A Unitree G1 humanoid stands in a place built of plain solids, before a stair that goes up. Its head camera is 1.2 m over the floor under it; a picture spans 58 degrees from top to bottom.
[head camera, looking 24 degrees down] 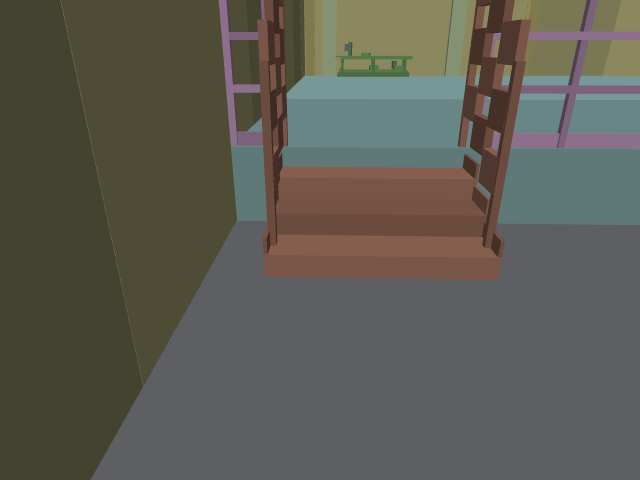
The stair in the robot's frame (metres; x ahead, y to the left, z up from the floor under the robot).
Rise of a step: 0.14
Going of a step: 0.29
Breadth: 1.32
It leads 2 degrees to the right of straight ahead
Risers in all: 4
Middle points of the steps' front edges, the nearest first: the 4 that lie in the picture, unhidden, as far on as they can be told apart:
2.16 -0.34 0.14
2.45 -0.35 0.28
2.73 -0.36 0.42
3.02 -0.37 0.56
